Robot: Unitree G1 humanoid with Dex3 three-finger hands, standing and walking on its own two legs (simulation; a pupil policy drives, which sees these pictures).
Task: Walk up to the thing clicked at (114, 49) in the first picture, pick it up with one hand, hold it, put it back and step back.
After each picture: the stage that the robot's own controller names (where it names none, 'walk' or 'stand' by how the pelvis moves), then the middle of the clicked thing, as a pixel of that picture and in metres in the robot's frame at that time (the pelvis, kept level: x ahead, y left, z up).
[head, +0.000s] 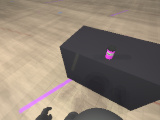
stand; (110, 52) +0.62 -0.14 -0.01
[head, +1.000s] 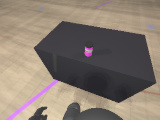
rise first; (88, 49) +0.56 +0.08 +0.02
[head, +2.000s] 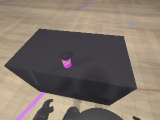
stand; (66, 60) +0.43 +0.22 +0.01
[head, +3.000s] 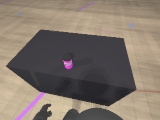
stand; (67, 61) +0.43 +0.21 +0.00
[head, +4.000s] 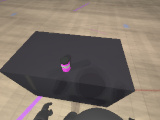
stand; (65, 64) +0.40 +0.22 +0.00
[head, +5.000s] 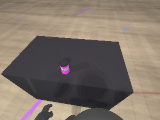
stand; (64, 66) +0.40 +0.23 -0.01
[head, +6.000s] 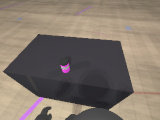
stand; (65, 65) +0.41 +0.23 -0.01
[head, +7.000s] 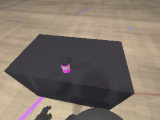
stand; (65, 65) +0.40 +0.23 -0.01
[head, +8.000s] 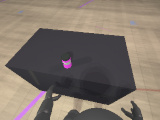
rise first; (66, 60) +0.43 +0.22 +0.00
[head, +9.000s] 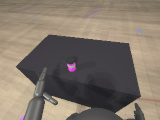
rise first; (71, 64) +0.42 +0.21 +0.00
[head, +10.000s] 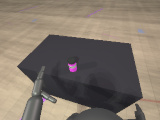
go down; (72, 64) +0.42 +0.21 +0.00
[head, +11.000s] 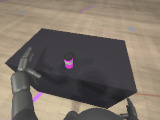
go down; (68, 61) +0.44 +0.19 +0.01
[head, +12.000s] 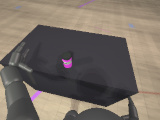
go down; (67, 60) +0.43 +0.19 +0.02
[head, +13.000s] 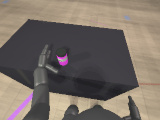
close in; (62, 57) +0.42 +0.20 +0.05
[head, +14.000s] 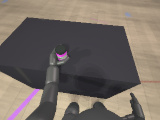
close; (62, 54) +0.43 +0.20 +0.07
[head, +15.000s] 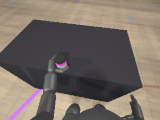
lift; (61, 63) +0.36 +0.21 +0.06
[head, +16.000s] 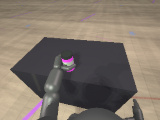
lift; (68, 61) +0.33 +0.16 +0.17
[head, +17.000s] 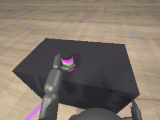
hold; (67, 61) +0.33 +0.17 +0.18
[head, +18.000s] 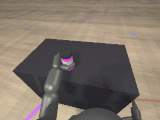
hold; (67, 60) +0.33 +0.17 +0.18
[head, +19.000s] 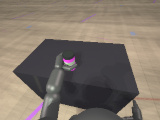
crouch; (69, 60) +0.33 +0.15 +0.18
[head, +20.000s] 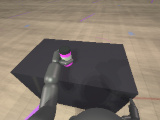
crouch; (66, 56) +0.37 +0.18 +0.17
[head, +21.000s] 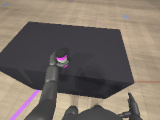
lower; (62, 58) +0.41 +0.20 +0.05
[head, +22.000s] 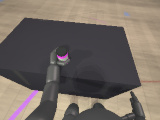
lower; (62, 56) +0.42 +0.19 +0.06
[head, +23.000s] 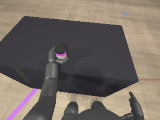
lower; (61, 54) +0.43 +0.20 +0.06
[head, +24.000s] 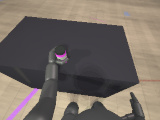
lower; (61, 55) +0.43 +0.20 +0.06
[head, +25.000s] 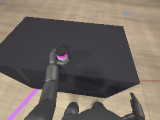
loosen; (62, 56) +0.42 +0.20 +0.06
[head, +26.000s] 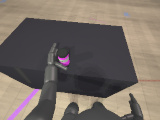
withdraw; (63, 57) +0.41 +0.18 +0.06
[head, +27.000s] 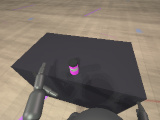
sink last; (73, 67) +0.38 +0.17 +0.03
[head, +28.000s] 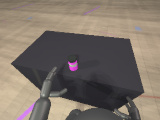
stand; (72, 63) +0.41 +0.18 +0.04
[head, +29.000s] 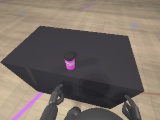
stand; (70, 61) +0.40 +0.18 +0.06
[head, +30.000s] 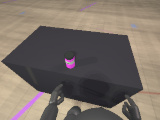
stand; (69, 60) +0.41 +0.18 +0.06
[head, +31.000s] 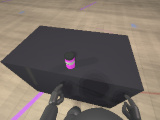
stand; (70, 60) +0.40 +0.18 +0.06
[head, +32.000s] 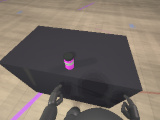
stand; (69, 61) +0.40 +0.18 +0.06
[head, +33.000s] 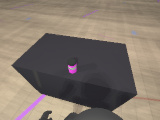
stand; (72, 66) +0.41 +0.18 +0.00
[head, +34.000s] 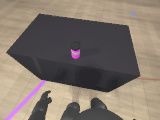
walk; (75, 50) +0.49 +0.14 +0.01
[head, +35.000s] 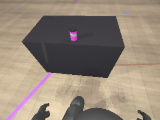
walk; (73, 34) +0.73 +0.25 +0.02
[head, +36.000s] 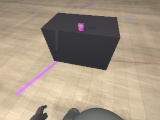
stand; (81, 25) +1.04 +0.21 +0.01
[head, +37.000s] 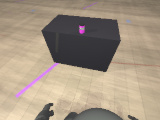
stand; (81, 28) +1.02 +0.19 -0.01
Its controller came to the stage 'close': yes
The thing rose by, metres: 0.20
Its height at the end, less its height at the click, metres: +0.00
